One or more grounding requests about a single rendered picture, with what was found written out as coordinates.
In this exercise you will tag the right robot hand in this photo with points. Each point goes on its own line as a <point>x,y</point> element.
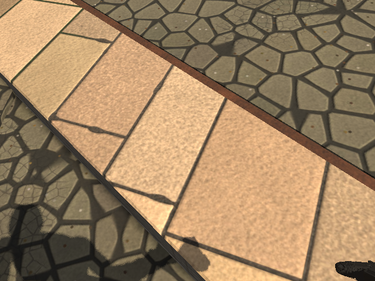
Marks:
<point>362,271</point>

